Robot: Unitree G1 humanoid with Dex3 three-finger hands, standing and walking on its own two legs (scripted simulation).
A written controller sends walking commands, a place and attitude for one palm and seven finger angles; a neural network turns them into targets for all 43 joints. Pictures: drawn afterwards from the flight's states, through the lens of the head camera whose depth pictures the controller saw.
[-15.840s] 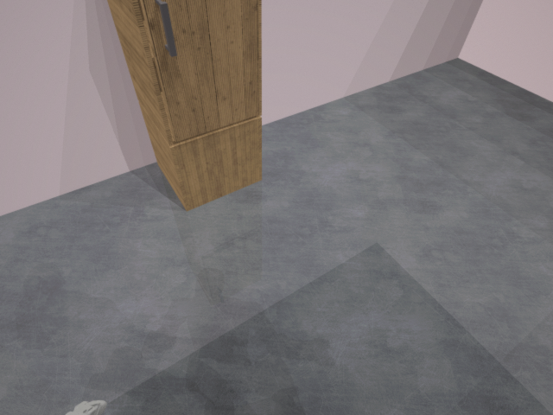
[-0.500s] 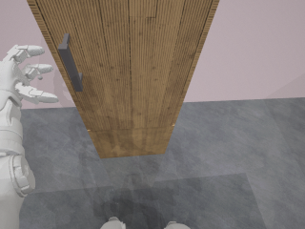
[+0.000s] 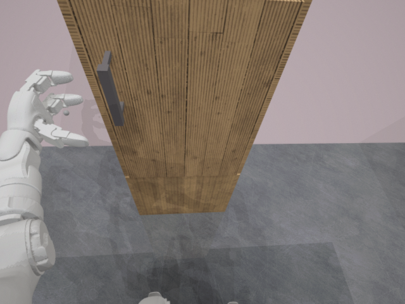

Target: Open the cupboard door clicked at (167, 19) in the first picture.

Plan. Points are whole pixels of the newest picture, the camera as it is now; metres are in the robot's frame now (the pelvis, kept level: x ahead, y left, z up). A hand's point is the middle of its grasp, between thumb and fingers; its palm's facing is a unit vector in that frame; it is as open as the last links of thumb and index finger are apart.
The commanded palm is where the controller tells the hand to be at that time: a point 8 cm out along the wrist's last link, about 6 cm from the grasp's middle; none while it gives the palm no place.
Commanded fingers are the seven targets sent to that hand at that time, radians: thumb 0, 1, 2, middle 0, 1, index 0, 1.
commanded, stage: move the hooked fingers beside the handle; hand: left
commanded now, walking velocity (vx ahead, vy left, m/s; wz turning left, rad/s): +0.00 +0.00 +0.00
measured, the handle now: (113, 91) +0.51 +0.18 +0.11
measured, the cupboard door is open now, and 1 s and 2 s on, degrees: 0 0 0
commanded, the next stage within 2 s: slide the fingers in behind the handle in 0.20 s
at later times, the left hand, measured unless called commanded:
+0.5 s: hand (79, 110) +0.45 +0.23 +0.11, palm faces +0.02 -1.00 +0.00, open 14.0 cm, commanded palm +0.43 +0.27 +0.11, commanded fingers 0.00 -0.50 0.30 -0.30 -1.20 -0.30 -1.20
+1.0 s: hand (99, 113) +0.44 +0.19 +0.11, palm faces +0.03 -1.00 +0.00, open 14.0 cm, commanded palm +0.42 +0.24 +0.11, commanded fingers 0.00 -0.50 0.30 -0.30 -1.20 -0.30 -1.20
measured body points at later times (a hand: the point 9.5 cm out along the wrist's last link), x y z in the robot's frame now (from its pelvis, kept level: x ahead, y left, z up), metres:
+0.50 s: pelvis -0.01 +0.00 +0.00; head +0.06 +0.02 +0.44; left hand +0.44 +0.28 +0.11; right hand +0.02 -0.27 -0.11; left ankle +0.02 +0.10 -0.70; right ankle -0.03 -0.12 -0.70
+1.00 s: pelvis -0.01 -0.01 +0.00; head +0.05 +0.00 +0.45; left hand +0.44 +0.25 +0.12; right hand +0.04 -0.28 -0.11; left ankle +0.02 +0.10 -0.70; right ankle -0.03 -0.12 -0.70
